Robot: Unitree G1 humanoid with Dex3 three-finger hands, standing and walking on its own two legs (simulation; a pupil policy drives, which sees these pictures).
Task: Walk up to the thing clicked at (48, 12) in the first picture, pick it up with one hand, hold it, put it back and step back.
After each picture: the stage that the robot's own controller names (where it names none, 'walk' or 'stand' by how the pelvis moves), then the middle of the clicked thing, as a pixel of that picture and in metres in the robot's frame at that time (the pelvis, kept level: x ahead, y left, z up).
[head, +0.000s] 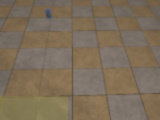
stand; (48, 13) +1.95 +0.45 -0.72
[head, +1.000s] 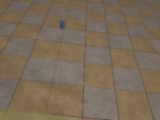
walk; (62, 24) +1.83 +0.17 -0.69
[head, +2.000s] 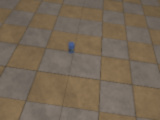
walk; (71, 47) +1.19 +0.07 -0.70
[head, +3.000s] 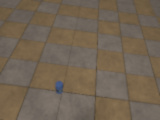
walk; (59, 87) +0.74 +0.14 -0.71
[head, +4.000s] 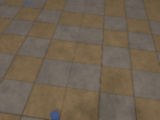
walk; (55, 117) +0.46 +0.18 -0.71
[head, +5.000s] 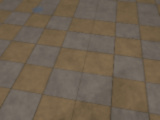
stand; out of the picture +0.35 +0.15 -0.71
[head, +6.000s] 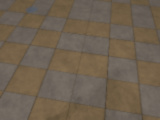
stand; out of the picture +0.33 +0.17 -0.72
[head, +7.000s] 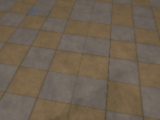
stand; out of the picture +0.32 +0.17 -0.73
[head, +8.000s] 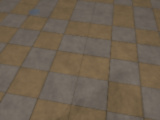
stand; out of the picture +0.32 +0.17 -0.73
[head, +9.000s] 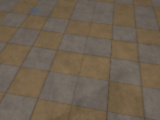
stand; out of the picture +0.31 +0.17 -0.73
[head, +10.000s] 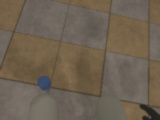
go down; (44, 83) +0.38 +0.17 -0.45
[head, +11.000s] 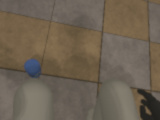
go down; (33, 69) +0.41 +0.20 -0.31
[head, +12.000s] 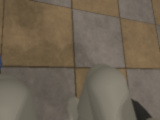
close in; out of the picture +0.39 +0.23 -0.24
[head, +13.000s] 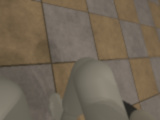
close; out of the picture +0.39 +0.24 -0.22
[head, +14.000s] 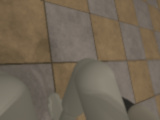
lift; out of the picture +0.37 +0.23 -0.23
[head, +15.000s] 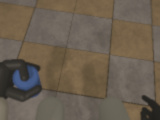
lift; (29, 83) +0.32 +0.18 -0.02
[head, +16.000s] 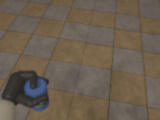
hold; (38, 95) +0.30 +0.16 +0.00
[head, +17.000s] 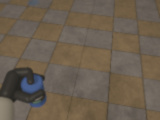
hold; (35, 91) +0.32 +0.17 +0.00
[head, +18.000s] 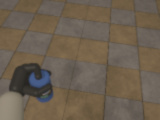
crouch; (42, 86) +0.34 +0.15 -0.02
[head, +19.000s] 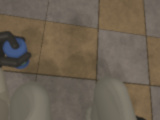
lower; (17, 54) +0.43 +0.19 -0.11
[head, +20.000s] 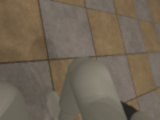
lower; out of the picture +0.41 +0.27 -0.22
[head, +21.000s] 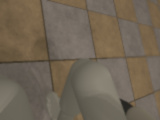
lower; out of the picture +0.40 +0.27 -0.23
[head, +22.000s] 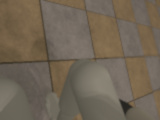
lower; out of the picture +0.40 +0.27 -0.23
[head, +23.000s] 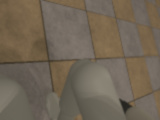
lower; out of the picture +0.39 +0.27 -0.23
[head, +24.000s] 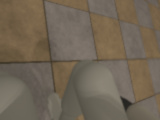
open; out of the picture +0.38 +0.26 -0.23
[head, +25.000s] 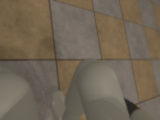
stand; out of the picture +0.38 +0.26 -0.23
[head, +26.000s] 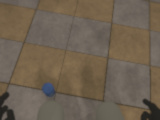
walk; (49, 90) +0.39 +0.18 -0.50
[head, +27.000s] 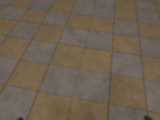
stand; out of the picture +0.35 +0.16 -0.66
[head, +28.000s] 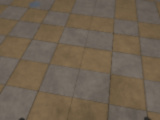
stand; out of the picture +0.35 +0.16 -0.67
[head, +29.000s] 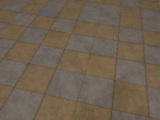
stand; out of the picture +0.36 +0.15 -0.72
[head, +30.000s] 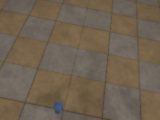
walk; (58, 108) +0.41 +0.11 -0.71
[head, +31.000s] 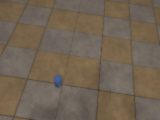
walk; (57, 81) +0.62 +0.17 -0.70
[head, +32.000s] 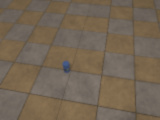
stand; (66, 67) +0.93 +0.20 -0.70
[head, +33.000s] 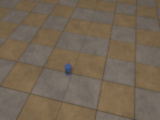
stand; (68, 69) +0.94 +0.15 -0.71
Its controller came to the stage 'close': yes
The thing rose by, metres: 0.70
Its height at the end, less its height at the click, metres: +0.00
